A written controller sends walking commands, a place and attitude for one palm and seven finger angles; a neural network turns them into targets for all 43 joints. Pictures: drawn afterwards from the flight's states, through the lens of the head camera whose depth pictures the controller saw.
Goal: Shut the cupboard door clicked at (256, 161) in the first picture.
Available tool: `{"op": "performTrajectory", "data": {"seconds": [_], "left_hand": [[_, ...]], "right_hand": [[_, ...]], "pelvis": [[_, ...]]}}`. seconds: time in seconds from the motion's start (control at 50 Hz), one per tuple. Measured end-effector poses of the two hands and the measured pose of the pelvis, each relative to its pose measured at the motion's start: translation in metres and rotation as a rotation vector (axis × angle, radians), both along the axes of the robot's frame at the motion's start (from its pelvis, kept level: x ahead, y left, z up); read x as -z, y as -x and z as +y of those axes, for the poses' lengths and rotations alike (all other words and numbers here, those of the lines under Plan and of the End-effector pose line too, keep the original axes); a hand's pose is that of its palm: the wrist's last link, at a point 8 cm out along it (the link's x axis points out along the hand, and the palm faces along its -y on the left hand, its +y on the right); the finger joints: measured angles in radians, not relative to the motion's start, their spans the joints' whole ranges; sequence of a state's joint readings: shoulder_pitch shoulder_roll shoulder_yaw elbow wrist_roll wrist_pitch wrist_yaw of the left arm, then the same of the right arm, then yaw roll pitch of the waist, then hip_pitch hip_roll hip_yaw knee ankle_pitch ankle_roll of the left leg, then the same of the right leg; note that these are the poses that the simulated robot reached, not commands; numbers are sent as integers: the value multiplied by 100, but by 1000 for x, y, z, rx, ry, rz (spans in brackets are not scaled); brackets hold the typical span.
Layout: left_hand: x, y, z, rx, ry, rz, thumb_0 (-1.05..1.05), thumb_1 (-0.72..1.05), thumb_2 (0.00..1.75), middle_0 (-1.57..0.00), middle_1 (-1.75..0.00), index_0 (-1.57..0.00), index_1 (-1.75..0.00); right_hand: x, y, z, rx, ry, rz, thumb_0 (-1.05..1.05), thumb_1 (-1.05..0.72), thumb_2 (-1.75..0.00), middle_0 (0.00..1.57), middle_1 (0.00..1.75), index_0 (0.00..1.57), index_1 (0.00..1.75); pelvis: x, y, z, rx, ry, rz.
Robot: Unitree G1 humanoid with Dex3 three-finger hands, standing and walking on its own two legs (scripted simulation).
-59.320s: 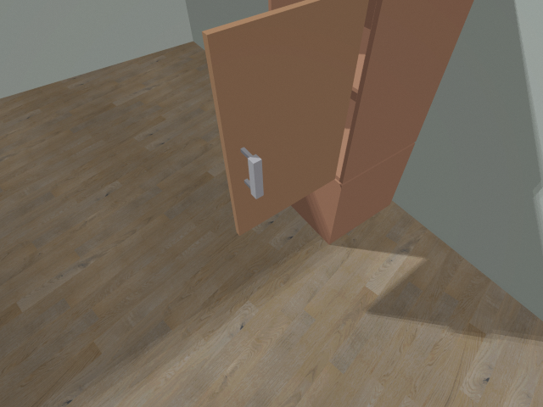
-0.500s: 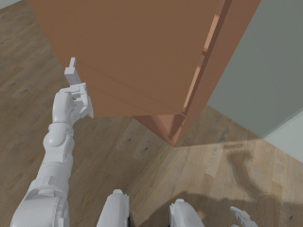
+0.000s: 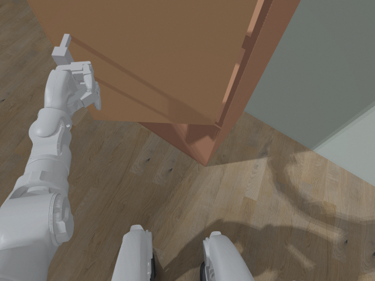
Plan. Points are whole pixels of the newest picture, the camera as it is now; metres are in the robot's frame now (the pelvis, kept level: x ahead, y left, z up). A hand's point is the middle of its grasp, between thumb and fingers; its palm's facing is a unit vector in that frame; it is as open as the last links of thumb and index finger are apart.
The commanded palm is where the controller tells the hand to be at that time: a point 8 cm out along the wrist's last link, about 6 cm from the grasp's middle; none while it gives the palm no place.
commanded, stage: push the door shut along its arc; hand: left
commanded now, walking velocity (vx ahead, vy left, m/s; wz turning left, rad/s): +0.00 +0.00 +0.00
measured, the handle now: (74, 66) +0.56 +0.23 +0.06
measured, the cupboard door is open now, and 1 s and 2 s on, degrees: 34 22 17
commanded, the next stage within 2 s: pull the fist back off the door in 1.00 s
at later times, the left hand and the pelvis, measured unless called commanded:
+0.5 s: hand (114, 68) +0.55 +0.14 +0.07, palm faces -0.23 -0.97 -0.05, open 3.1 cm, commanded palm +0.55 +0.18 +0.06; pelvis +0.00 +0.00 -0.02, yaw -2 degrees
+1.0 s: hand (123, 54) +0.59 +0.13 +0.07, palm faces -0.31 -0.95 -0.05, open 3.2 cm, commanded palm +0.61 +0.13 +0.06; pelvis -0.01 +0.00 -0.04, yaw -3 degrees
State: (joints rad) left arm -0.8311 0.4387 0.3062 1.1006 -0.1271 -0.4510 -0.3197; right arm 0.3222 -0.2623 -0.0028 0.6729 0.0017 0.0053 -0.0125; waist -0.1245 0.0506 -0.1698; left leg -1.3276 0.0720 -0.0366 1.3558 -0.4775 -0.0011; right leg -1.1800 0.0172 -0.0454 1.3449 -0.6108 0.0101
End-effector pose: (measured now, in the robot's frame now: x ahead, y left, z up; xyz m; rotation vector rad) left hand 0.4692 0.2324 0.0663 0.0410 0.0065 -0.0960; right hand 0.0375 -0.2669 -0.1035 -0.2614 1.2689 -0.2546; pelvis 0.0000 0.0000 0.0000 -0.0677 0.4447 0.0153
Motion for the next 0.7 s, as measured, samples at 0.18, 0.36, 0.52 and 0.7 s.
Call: {"op": "performTrajectory", "data": {"seconds": [0.18,0.36,0.52,0.7], "left_hand": [[-2,-24,-17,65,-11,11,2,90,90,-130,-150,-130,-150],[-4,-50,-25,91,-6,15,2,90,90,-130,-149,-130,-150],[-6,-72,-34,136,-7,15,2,90,90,-130,-149,-130,-150],[-4,-92,-39,169,-13,26,1,89,92,-130,-149,-130,-150]], "right_hand": [[1,17,4,25,2,26,0,-90,-90,20,30,20,30],[5,30,8,52,-1,37,0,-90,-90,20,30,20,30],[10,44,10,80,0,73,0,-90,-90,20,30,20,30],[13,58,11,102,12,116,0,-90,-90,20,30,20,30]], "pelvis": [[4,2,4,6,8,21],[12,3,4,20,14,47],[18,3,4,28,19,72],[25,3,4,35,24,100]]}}
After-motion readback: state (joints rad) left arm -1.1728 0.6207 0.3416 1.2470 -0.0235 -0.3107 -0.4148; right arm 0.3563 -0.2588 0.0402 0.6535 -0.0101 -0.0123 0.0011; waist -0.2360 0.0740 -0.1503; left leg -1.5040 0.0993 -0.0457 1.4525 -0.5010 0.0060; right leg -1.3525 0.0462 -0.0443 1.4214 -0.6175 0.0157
